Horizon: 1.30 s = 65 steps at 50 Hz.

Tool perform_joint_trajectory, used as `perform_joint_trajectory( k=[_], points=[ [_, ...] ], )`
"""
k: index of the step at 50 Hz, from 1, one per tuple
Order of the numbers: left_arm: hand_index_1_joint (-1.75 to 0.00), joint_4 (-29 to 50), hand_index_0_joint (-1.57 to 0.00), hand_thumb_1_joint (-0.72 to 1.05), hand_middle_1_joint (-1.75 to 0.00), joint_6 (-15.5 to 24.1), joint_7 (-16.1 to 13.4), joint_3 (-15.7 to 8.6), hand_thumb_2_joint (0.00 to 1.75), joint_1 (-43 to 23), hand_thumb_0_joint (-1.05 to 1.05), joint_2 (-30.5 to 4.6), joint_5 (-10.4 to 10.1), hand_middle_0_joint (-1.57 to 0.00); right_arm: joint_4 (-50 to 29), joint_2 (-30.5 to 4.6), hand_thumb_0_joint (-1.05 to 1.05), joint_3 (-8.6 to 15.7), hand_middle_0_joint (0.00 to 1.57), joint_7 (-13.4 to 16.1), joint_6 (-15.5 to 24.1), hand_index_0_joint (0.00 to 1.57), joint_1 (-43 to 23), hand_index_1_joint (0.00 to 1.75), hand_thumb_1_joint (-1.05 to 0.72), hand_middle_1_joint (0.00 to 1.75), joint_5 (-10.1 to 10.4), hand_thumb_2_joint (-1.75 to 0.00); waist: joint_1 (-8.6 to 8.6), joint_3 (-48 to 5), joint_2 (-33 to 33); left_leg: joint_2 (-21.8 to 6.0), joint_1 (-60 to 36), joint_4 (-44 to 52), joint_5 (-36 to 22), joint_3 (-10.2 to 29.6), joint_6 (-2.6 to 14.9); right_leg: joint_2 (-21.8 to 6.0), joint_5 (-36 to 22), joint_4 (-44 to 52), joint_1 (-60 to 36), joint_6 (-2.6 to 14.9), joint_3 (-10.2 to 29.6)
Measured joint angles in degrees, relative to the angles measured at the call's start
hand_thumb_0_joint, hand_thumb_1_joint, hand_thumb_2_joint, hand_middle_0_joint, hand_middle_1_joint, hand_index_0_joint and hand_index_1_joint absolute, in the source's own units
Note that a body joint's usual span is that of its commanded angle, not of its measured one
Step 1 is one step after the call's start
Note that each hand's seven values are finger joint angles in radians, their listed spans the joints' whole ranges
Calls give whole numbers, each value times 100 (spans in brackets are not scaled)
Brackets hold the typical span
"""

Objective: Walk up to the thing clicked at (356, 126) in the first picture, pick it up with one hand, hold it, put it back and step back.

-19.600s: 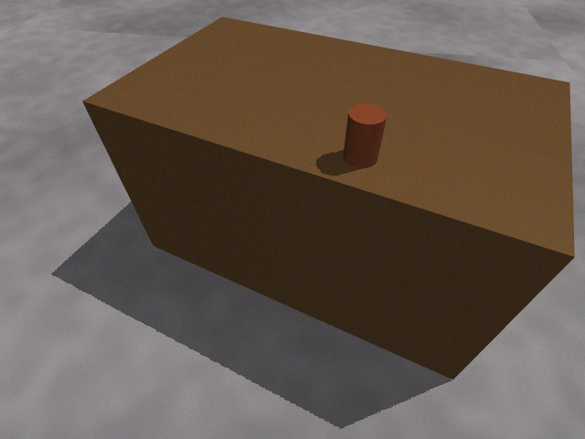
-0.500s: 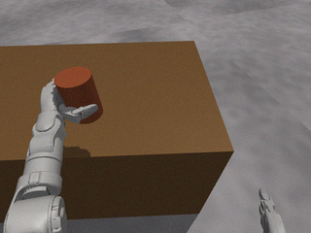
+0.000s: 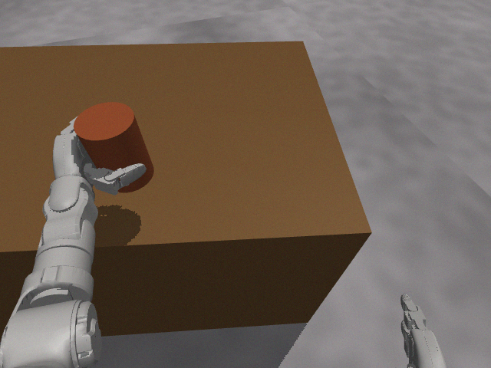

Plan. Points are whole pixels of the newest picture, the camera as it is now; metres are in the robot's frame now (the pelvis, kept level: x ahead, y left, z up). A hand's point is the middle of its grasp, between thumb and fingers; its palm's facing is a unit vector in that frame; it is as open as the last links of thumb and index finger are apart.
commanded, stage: lower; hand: left
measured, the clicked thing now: (118, 149) +0.44 +0.20 +0.12
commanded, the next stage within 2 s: loosen in 1.20 s
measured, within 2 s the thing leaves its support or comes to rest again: rests again in 0.98 s
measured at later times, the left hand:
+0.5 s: hand (123, 170) +0.45 +0.21 +0.06, palm faces +0.20 -0.98 +0.01, open 11.4 cm
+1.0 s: hand (130, 180) +0.46 +0.21 +0.02, palm faces +0.19 -0.98 +0.00, open 11.4 cm
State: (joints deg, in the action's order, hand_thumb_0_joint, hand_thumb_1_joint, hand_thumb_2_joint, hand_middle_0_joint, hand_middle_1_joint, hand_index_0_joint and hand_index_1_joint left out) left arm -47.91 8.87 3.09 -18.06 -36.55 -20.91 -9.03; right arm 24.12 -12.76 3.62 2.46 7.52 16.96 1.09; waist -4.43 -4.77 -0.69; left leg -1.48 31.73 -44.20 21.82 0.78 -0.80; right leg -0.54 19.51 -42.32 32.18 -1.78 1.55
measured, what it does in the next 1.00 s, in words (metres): stands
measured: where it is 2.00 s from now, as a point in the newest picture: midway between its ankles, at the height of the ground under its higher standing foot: outside the picture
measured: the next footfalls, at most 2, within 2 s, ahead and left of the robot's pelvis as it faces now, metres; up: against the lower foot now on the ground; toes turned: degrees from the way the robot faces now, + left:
none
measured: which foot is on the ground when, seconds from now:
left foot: down 0.00-1.00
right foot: down 0.00-1.00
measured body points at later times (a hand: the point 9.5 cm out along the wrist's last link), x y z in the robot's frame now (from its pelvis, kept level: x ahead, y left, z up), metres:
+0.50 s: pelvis +0.00 +0.00 -0.02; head +0.07 +0.01 +0.42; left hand +0.44 +0.26 +0.06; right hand +0.15 -0.26 -0.06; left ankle +0.00 +0.13 -0.71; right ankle +0.01 -0.14 -0.71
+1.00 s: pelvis -0.01 +0.01 -0.04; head +0.09 +0.03 +0.40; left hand +0.45 +0.26 +0.02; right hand +0.14 -0.26 -0.06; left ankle +0.00 +0.13 -0.71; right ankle +0.01 -0.14 -0.71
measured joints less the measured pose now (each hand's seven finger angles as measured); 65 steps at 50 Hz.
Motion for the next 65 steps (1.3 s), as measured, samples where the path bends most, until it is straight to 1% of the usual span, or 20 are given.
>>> perform_joint_trajectory(
  k=[9, 13, 21, 26, 30, 34, 43, 57, 65],
  points=[
    [-100, -135, -69, -61, -99, 137, 18, -46, 107, -44, -1, -1, 3, -66, -180, -5, 0, -9, 5, -54, -156, 6, 70, 5, 49, 5, -20, -6, -32, -64, 16, -4, 228, -203, 116, 22, 1, 6, 111, -184, 214, -1, -19],
    [-100, -282, -69, -61, -98, 275, 13, -111, 107, -58, -1, -10, 46, -66, -287, 1, 0, -18, 5, -103, -237, 6, 76, 5, 49, 5, -54, -6, -58, -89, 22, -8, 408, -340, 167, 28, -3, 12, 160, -317, 393, 1, -21],
    [-99, -409, -69, -61, -98, 544, 59, -193, 107, -29, -1, -60, 99, -67, -615, -5, 0, -45, 5, -183, -329, 6, 94, 5, 49, 5, -117, -6, -151, -74, 42, -23, 787, -660, 268, 63, -15, 32, 253, -616, 756, 9, -46],
    [-99, -647, -69, -61, -98, 751, 44, -263, 107, -163, -1, -118, 131, -67, -870, -19, 0, -66, 5, -210, -330, 6, 142, 5, 48, 5, -157, -6, -225, -99, 81, -24, 1009, -841, 313, 94, -19, 37, 298, -785, 965, 14, -71],
    [-99, -789, -69, -61, -98, 862, 35, -290, 106, -238, -1, -189, 184, -67, -1042, -49, 0, -44, 5, -242, -351, 6, 196, 5, 48, 5, -197, -6, -287, -112, 83, -33, 1205, -986, 346, 108, -21, 49, 317, -903, 1147, 14, -81],
    [-99, -899, -69, -61, -98, 966, 64, -331, 106, -307, -1, -245, 196, -67, -1231, -62, 0, -67, 5, -260, -383, 6, 263, 5, 48, 5, -206, -6, -346, -104, 98, -36, 1365, -1106, 371, 114, -14, 55, 332, -1003, 1299, 7, -82],
    [-100, -1086, -69, -61, -98, 1163, 29, -390, 106, -388, -1, -300, 260, -66, -1578, -78, 0, -94, 5, -312, -456, 6, 373, 5, 49, 5, -251, -6, -438, -140, 106, -46, 1665, -1338, 446, 113, 6, 69, 370, -1177, 1577, -17, -74],
    [-100, -1074, -68, -60, -99, 1347, -5, -395, 106, -298, -1, -276, 303, -66, -2002, -96, 0, -146, 5, -388, -566, 6, 513, 5, 48, 5, -285, -6, -494, -224, 108, -43, 1948, -1618, 594, 133, 27, 70, 498, -1411, 1835, -42, -87],
    [-100, -1071, -68, -60, -99, 1465, 25, -398, 106, -302, -1, -268, 332, -66, -2165, -109, 0, -164, 5, -454, -635, 6, 598, 5, 48, 5, -313, -6, -489, -282, 99, -42, 2062, -1739, 650, 152, 22, 72, 554, -1522, 1940, -40, -103]
  ],
)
